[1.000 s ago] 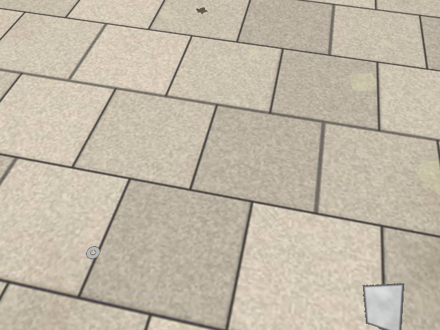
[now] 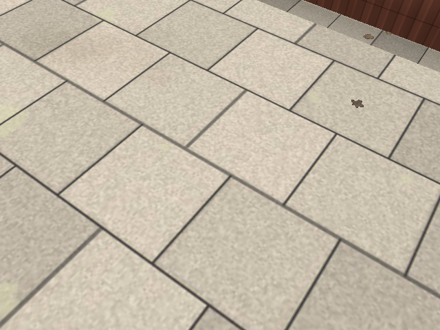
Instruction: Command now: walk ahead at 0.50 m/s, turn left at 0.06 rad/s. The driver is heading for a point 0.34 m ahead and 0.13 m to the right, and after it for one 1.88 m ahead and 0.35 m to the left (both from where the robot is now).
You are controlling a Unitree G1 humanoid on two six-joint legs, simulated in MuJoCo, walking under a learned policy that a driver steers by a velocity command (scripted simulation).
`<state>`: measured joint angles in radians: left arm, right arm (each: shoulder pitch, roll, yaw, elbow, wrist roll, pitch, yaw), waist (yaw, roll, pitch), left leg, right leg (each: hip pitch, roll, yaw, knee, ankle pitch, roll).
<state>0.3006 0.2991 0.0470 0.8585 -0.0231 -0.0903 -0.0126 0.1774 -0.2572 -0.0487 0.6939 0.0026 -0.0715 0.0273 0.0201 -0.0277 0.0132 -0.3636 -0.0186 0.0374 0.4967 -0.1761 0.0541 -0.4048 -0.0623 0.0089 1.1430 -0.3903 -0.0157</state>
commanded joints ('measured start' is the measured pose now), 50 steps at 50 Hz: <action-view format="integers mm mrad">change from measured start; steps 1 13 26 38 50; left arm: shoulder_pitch -15 -282 49 -44 14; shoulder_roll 85 21 128 106 100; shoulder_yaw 24 5 57 39 32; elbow -80 -166 -166 -113 -120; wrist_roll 10 2 13 34 33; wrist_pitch -2 21 22 -19 35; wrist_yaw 2 -24 -16 3 47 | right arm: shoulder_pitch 54 166 73 -45 292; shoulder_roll -103 -170 -159 -71 -305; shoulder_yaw -31 -49 -17 -12 -110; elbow -28 93 31 29 10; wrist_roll -6 -6 46 16 12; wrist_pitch -17 -32 -73 -6 13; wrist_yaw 3 -31 -19 -16 1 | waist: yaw -12 -92 78 23 -155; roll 131 73 -20 -17 136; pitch -65 54 -210 14 -283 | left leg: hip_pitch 245 331 -439 -290 536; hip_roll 248 258 99 127 184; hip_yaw -315 -8 -121 -83 -332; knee -294 -374 859 249 35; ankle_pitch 121 214 -240 309 98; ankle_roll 190 127 -31 -54 234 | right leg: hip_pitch -248 -314 602 263 54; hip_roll -87 -30 -239 -105 -45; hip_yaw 50 37 502 -48 -189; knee -3 -472 -816 -1016 -18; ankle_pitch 107 504 257 523 685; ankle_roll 3 1 -307 -167 -2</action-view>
